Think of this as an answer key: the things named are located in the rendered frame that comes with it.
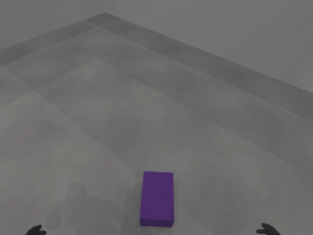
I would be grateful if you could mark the robot left hand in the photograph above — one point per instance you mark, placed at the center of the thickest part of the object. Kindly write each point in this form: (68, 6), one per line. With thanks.
(35, 230)

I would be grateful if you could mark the robot right hand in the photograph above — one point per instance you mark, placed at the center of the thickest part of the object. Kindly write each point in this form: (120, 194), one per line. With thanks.
(268, 230)

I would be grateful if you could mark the carton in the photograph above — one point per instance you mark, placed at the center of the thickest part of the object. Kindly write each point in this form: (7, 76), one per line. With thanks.
(157, 201)

